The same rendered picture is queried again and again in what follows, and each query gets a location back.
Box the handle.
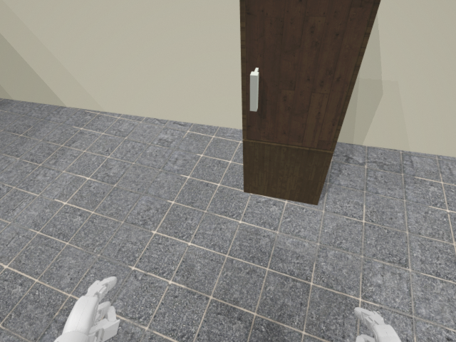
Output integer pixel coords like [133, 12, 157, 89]
[250, 68, 259, 112]

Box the robot right hand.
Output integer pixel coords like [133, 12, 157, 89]
[354, 307, 402, 342]

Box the cupboard door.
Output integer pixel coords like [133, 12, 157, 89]
[245, 0, 373, 150]

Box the robot left hand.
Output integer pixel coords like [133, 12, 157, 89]
[62, 276, 120, 342]

